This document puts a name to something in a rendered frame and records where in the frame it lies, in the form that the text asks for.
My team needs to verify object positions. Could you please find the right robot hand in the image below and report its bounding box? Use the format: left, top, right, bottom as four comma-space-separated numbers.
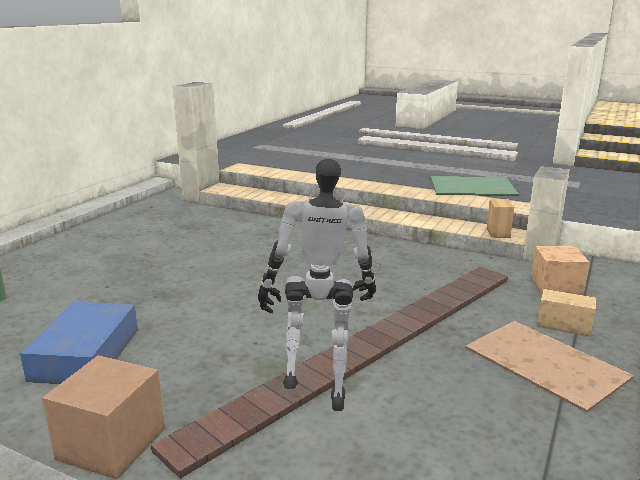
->
353, 280, 376, 301

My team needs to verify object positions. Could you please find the left robot thigh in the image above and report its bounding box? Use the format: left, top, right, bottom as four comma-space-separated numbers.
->
285, 276, 306, 328

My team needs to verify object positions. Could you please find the left robot forearm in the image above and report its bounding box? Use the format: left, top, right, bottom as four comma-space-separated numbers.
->
261, 240, 284, 288

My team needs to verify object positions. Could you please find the left robot foot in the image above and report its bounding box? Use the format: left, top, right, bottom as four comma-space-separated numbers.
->
283, 373, 298, 389

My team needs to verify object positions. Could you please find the right robot upper arm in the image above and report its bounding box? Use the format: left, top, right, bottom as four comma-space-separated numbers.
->
346, 204, 369, 260

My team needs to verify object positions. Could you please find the right robot forearm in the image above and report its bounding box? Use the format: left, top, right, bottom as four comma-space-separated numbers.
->
358, 245, 375, 284

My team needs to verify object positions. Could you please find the left robot hand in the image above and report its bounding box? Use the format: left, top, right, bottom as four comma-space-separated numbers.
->
258, 285, 281, 313

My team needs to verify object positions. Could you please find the left robot upper arm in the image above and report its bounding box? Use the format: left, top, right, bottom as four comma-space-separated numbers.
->
275, 201, 305, 256

